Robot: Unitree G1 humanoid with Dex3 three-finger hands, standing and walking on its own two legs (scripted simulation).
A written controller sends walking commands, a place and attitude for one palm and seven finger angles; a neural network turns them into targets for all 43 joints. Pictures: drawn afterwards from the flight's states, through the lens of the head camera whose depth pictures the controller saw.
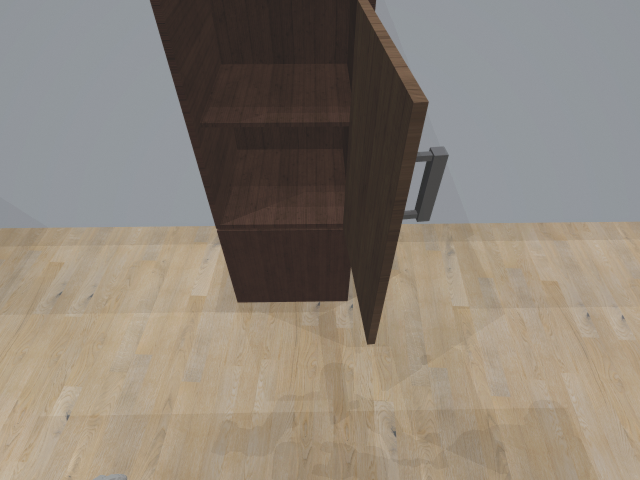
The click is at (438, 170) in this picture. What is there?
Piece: cupboard door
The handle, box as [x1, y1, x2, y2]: [403, 146, 448, 221]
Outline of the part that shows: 443,146 430,147 428,151 417,153 416,161 427,161 415,209 404,211 403,218 415,217 417,221 429,219 448,155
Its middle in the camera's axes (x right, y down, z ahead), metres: +0.15 -0.08 +0.60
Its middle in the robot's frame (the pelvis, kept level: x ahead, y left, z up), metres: +0.52 -0.12 +0.09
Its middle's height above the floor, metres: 0.86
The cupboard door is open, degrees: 95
